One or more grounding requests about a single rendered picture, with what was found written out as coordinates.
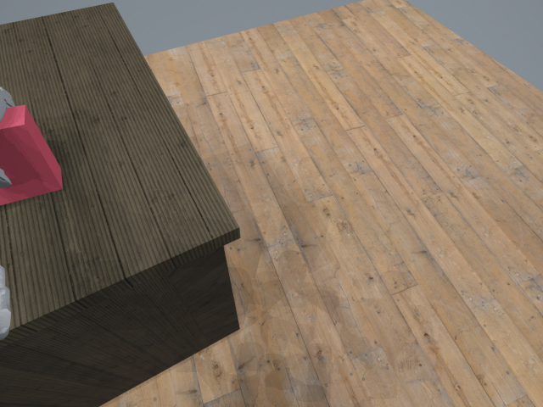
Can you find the table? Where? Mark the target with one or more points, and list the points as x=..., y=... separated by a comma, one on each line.
x=122, y=273

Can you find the sponge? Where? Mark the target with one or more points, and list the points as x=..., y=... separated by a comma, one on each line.
x=26, y=158

